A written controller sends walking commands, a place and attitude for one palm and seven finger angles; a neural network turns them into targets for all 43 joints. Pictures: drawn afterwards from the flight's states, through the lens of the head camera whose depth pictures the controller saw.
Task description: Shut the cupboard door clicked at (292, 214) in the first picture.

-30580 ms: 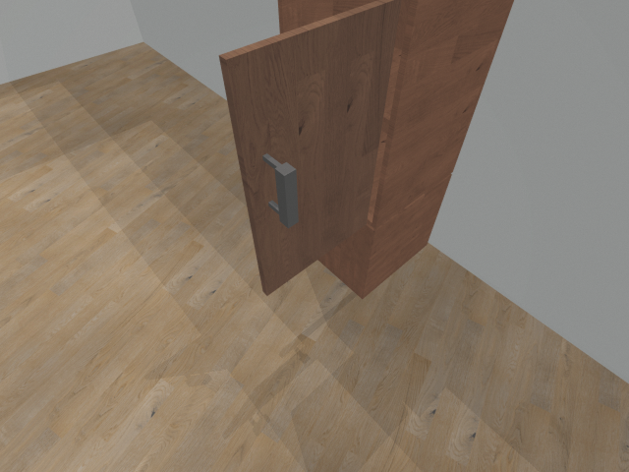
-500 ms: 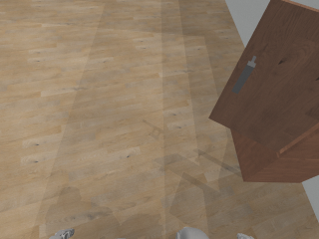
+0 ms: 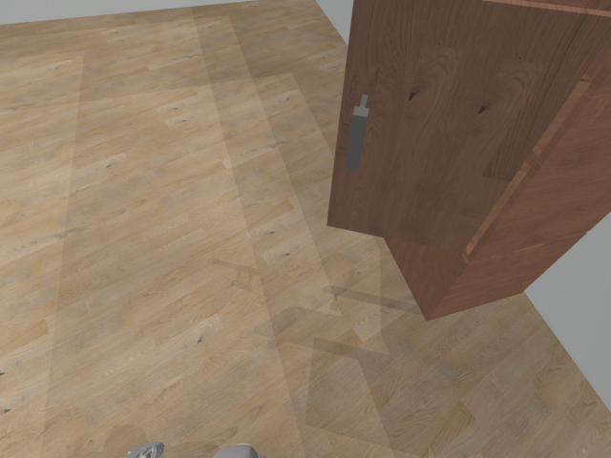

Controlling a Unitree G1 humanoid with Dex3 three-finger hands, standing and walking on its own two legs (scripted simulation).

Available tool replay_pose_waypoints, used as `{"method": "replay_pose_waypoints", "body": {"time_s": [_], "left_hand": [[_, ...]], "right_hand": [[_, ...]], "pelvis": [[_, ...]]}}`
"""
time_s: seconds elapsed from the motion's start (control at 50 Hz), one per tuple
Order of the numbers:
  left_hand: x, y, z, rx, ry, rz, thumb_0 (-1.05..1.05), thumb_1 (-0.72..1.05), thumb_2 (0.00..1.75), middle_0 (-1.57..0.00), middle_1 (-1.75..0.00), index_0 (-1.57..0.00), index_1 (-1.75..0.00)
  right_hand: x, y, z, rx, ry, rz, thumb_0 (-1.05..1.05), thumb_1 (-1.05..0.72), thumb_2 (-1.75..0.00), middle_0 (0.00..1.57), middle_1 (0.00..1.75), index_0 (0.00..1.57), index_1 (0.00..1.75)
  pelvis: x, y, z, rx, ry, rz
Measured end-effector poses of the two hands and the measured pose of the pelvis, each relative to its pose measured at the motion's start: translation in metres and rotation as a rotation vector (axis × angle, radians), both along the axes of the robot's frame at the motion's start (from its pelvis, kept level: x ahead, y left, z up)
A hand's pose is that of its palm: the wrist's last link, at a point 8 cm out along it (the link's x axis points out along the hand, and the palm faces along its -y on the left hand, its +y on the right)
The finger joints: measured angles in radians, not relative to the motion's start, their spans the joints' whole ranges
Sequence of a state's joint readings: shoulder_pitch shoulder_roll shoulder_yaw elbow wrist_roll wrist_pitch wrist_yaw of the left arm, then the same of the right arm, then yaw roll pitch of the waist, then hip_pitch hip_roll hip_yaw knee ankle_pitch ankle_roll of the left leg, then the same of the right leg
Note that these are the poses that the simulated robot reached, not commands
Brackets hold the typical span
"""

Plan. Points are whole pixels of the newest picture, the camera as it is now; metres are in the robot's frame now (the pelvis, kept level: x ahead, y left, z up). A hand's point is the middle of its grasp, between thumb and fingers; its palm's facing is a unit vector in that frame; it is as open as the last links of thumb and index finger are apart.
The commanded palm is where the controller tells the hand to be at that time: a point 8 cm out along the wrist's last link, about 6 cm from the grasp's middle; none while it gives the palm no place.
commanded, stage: turn to face it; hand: left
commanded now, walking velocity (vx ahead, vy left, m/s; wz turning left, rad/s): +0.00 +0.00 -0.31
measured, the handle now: (358, 132) +0.67 -0.06 +0.01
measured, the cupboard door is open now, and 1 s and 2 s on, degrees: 60 60 60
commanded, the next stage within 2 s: take the last steps up to it in 0.20 s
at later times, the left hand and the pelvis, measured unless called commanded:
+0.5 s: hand out of the picture +0.13 +0.17 -0.16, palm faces -0.14 -0.96 -0.23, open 7.4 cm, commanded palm none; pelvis +0.03 -0.01 +0.00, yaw -9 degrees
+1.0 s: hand (249, 376) +0.25 +0.11 -0.16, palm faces -0.27 -0.95 -0.17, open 7.4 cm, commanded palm none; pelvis +0.13 -0.06 +0.01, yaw -15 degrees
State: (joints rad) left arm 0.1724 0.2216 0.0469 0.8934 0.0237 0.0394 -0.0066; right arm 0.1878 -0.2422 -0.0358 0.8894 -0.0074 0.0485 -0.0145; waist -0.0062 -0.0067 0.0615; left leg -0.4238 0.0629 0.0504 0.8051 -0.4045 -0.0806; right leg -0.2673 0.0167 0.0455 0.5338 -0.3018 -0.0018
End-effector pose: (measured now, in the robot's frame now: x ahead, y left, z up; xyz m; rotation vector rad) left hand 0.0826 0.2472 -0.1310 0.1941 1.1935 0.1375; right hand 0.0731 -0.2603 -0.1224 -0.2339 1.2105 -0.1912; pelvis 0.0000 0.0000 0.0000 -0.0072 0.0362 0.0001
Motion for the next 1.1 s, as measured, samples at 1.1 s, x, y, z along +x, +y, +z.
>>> {"method": "replay_pose_waypoints", "body": {"time_s": [1.1], "left_hand": [[0.226,-0.132,-0.003,-0.012,-0.028,-0.318,0.01,0.91,0.9,-0.2,-0.29,-0.2,-0.3]], "right_hand": [[-0.044,-0.046,-0.018,0.114,0.265,-0.4,0.0,-0.9,-0.9,0.21,0.3,0.21,0.3]], "pelvis": [[0.148,-0.099,-0.006,0.01,-0.017,-0.266]]}}
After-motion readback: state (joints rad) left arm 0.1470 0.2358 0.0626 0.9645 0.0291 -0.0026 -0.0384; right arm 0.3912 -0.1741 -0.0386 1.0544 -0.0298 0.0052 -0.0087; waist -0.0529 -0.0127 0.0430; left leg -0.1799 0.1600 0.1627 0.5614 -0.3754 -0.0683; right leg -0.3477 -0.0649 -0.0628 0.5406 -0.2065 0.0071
